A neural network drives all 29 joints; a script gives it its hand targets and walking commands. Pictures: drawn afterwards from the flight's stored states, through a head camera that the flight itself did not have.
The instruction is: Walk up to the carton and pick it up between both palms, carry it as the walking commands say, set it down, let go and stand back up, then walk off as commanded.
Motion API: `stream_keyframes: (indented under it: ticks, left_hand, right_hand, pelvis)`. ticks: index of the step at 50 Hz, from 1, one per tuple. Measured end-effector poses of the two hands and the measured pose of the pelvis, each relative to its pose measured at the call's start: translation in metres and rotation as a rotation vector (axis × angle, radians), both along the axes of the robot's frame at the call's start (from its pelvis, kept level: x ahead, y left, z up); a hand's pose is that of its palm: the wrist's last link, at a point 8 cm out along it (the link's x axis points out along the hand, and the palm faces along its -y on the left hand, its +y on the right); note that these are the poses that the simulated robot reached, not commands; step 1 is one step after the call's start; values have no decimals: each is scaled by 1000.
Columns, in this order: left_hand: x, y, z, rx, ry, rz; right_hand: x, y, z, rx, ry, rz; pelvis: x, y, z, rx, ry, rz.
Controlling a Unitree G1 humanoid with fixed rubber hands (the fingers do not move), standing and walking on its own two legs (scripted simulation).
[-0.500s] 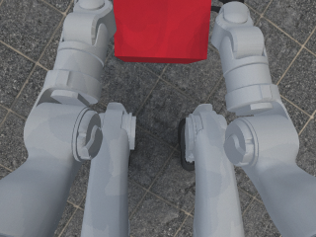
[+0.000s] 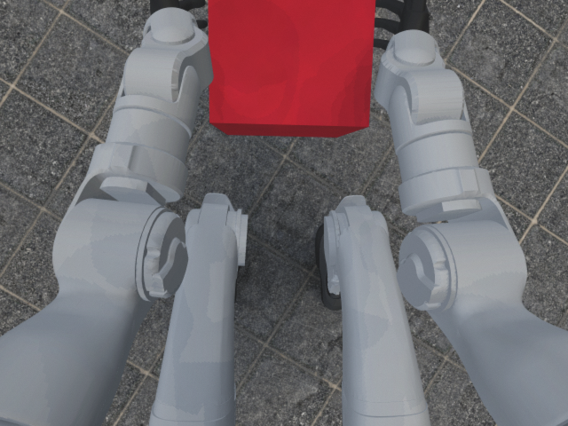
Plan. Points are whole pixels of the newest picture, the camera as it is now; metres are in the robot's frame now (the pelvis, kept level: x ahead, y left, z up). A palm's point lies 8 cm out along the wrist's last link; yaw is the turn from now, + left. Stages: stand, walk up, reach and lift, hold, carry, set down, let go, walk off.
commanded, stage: reach and lift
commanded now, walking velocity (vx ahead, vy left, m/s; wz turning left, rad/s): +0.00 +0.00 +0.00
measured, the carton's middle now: (287, 47) +0.56 +0.00 -0.16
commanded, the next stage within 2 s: none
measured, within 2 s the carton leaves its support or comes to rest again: neither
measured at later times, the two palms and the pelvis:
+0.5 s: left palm out of the picture +0.52 +0.13 +0.01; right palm (440, 23) +0.51 -0.12 +0.01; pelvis +0.00 +0.00 +0.06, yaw +1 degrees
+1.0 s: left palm out of the picture +0.50 +0.14 +0.09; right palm out of the picture +0.49 -0.12 +0.09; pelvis +0.00 +0.00 +0.12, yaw +1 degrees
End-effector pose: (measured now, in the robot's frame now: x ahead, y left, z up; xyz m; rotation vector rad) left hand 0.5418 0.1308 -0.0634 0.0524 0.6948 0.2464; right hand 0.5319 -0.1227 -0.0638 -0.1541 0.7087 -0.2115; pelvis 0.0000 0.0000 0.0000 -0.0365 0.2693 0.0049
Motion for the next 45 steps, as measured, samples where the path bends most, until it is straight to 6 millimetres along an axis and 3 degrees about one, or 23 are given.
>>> stream_keyframes:
  ticks: [45]
  left_hand:
    - [-39, 4, 136, -12, 5, 13]
  right_hand:
    - [-38, 4, 137, -5, 0, -3]
  pelvis:
    - [0, 4, 110, 5, -149, 19]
